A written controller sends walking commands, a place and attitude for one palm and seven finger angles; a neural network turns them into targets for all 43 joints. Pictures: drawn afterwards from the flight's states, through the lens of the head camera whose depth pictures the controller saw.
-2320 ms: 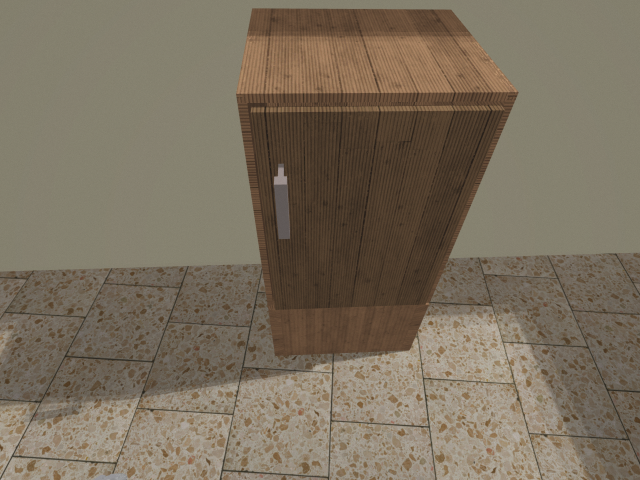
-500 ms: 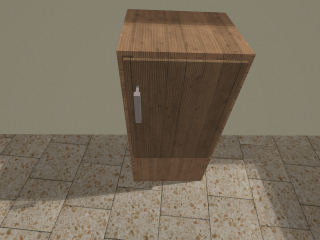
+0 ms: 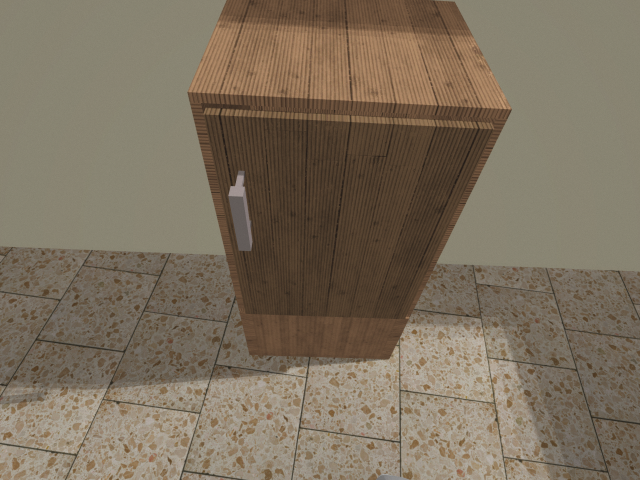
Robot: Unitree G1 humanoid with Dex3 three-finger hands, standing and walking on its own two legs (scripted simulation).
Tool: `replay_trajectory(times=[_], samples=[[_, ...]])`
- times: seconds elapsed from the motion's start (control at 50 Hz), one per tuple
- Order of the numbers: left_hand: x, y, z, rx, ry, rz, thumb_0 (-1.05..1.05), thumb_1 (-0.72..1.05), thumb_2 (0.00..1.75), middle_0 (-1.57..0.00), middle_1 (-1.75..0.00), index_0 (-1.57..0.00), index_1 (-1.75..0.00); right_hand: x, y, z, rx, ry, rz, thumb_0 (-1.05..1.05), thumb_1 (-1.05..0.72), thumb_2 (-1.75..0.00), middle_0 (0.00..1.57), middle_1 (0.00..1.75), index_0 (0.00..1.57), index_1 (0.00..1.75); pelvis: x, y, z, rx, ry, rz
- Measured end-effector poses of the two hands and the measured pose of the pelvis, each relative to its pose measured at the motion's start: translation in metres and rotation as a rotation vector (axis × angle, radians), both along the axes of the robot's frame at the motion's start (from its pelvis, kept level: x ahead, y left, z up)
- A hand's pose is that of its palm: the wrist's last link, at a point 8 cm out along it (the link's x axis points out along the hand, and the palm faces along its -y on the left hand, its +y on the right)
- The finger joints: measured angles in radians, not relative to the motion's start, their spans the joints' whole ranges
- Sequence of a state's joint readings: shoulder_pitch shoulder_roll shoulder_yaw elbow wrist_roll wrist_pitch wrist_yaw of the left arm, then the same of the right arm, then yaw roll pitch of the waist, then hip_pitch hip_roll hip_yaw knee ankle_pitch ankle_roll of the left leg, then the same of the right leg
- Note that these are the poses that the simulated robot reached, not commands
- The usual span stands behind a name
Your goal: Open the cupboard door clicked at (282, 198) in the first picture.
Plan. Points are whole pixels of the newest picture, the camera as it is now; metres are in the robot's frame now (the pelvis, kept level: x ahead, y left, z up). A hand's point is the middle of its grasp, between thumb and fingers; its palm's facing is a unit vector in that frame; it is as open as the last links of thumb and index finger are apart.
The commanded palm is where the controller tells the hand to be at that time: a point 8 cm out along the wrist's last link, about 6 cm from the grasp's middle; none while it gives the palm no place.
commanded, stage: come to a stop and stand still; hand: left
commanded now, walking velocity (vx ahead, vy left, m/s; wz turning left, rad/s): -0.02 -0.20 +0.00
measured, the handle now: (243, 211) +0.52 +0.16 -0.02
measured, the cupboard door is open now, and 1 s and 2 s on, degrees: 0 0 0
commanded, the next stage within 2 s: look again from close up in 1.18 s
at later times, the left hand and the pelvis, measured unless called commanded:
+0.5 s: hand out of the picture +0.05 +0.12 -0.18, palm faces +0.12 -0.97 -0.21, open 7.4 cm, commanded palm none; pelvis +0.01 -0.07 +0.00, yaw +2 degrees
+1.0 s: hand out of the picture -0.06 +0.11 -0.17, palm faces +0.05 -0.98 -0.19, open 7.4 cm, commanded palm none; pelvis -0.03 -0.05 +0.00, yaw +1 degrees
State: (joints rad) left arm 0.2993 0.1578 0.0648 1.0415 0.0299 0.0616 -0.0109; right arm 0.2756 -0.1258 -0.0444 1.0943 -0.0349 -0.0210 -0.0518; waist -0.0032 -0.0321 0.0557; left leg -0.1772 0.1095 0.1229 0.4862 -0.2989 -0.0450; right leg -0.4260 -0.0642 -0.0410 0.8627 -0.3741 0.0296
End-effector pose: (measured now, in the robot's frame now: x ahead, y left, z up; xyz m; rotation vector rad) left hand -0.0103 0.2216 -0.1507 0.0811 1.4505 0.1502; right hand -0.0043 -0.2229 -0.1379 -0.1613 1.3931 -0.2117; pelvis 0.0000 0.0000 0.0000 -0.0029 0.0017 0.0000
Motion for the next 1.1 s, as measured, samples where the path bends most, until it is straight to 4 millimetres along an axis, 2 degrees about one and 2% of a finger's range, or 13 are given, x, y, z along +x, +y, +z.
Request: replay_trajectory(times=[0.08, 0.12, 0.2, 0.26, 0.38, 0.46, 0.52, 0.62, 0.74, 0.84, 0.92, 1.1], samples=[[0.046, -0.012, 0.004, 0.059, -0.099, -0.030, 0.01, 0.92, 0.90, -0.20, -0.29, -0.19, -0.30, 0.006, -0.035, -0.014, 0.017, 0.019, -0.025, 0.00, -0.90, -0.90, 0.20, 0.30, 0.21, 0.30, 0.011, -0.030, -0.008, -0.001, -0.002, 0.006], [0.063, -0.019, 0.003, 0.095, -0.144, -0.038, 0.01, 0.92, 0.90, -0.20, -0.29, -0.19, -0.30, 0.011, -0.056, -0.024, 0.017, 0.030, -0.028, 0.00, -0.90, -0.90, 0.20, 0.30, 0.21, 0.30, 0.015, -0.045, -0.015, -0.004, -0.003, 0.013], [0.081, -0.037, 0.012, 0.123, -0.190, -0.034, 0.00, 0.92, 0.90, -0.20, -0.29, -0.19, -0.30, 0.031, -0.087, -0.021, -0.005, 0.021, -0.006, 0.01, -0.91, -0.90, 0.20, 0.30, 0.20, 0.30, 0.020, -0.062, -0.011, -0.007, -0.003, 0.021], [0.088, -0.052, 0.016, 0.121, -0.200, -0.040, 0.00, 0.91, 0.90, -0.20, -0.29, -0.19, -0.30, 0.051, -0.099, -0.013, -0.008, -0.027, 0.013, 0.01, -0.91, -0.90, 0.20, 0.30, 0.20, 0.30, 0.023, -0.070, -0.006, 0.003, -0.001, 0.022], [0.083, -0.068, 0.013, 0.090, -0.214, -0.011, 0.00, 0.91, 0.90, -0.20, -0.30, -0.20, -0.30, 0.085, -0.096, -0.004, 0.002, -0.097, 0.073, 0.00, -0.91, -0.90, 0.19, 0.30, 0.20, 0.30, 0.021, -0.077, -0.002, 0.007, -0.006, 0.031], [0.063, -0.064, 0.007, 0.082, -0.194, 0.023, 0.00, 0.91, 0.90, -0.21, -0.30, -0.20, -0.30, 0.101, -0.083, 0.002, 0.009, -0.145, 0.109, 0.00, -0.91, -0.90, 0.19, 0.30, 0.20, 0.30, 0.012, -0.073, -0.002, 0.007, -0.014, 0.041], [0.043, -0.053, 0.000, 0.074, -0.165, 0.041, 0.00, 0.91, 0.90, -0.21, -0.30, -0.20, -0.30, 0.104, -0.070, 0.006, 0.010, -0.189, 0.121, 0.00, -0.91, -0.90, 0.19, 0.30, 0.20, 0.30, 0.004, -0.065, -0.005, 0.007, -0.022, 0.043], [0.014, -0.034, -0.003, 0.071, -0.109, 0.055, 0.00, 0.91, 0.90, -0.20, -0.30, -0.20, -0.30, 0.084, -0.049, 0.009, 0.016, -0.196, 0.129, 0.00, -0.91, -0.90, 0.20, 0.30, 0.20, 0.30, -0.007, -0.051, -0.004, 0.008, -0.035, 0.039], [-0.016, -0.025, 0.006, 0.086, -0.063, 0.040, 0.00, 0.91, 0.90, -0.20, -0.29, -0.19, -0.30, 0.056, -0.047, 0.007, 0.018, -0.156, 0.106, 0.00, -0.93, -0.90, 0.20, 0.30, 0.21, 0.30, -0.018, -0.044, 0.001, 0.015, -0.024, 0.026], [-0.037, -0.035, 0.007, 0.093, -0.024, 0.020, 0.00, 0.91, 0.90, -0.20, -0.29, -0.19, -0.30, 0.029, -0.050, -0.004, 0.046, -0.123, 0.067, 0.00, -0.92, -0.90, 0.20, 0.30, 0.21, 0.30, -0.025, -0.049, -0.001, 0.032, -0.018, 0.011], [-0.049, -0.049, 0.012, 0.069, -0.006, 0.006, 0.00, 0.91, 0.90, -0.20, -0.29, -0.19, -0.30, 0.004, -0.055, -0.005, 0.051, -0.079, 0.034, 0.00, -0.93, -0.90, 0.20, 0.30, 0.20, 0.30, -0.030, -0.050, 0.003, 0.012, -0.026, 0.016], [-0.047, -0.071, 0.006, 0.013, -0.018, -0.005, 0.00, 0.91, 0.90, -0.20, -0.30, -0.19, -0.30, -0.057, -0.049, -0.002, 0.061, 0.058, -0.006, 0.00, -0.91, -0.90, 0.20, 0.30, 0.20, 0.30, -0.034, -0.055, 0.006, 0.004, -0.028, 0.016]])
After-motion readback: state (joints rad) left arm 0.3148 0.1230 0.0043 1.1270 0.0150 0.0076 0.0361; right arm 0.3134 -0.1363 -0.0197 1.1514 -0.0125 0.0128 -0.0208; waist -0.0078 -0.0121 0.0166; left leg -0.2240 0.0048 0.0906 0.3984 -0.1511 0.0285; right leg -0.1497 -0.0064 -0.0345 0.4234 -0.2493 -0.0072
